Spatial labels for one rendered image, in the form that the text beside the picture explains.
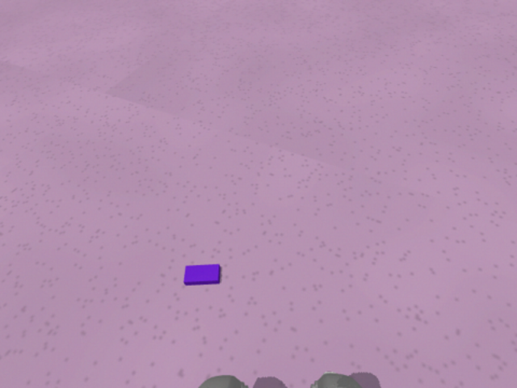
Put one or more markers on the small box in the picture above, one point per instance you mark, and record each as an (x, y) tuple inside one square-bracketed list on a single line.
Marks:
[(202, 274)]

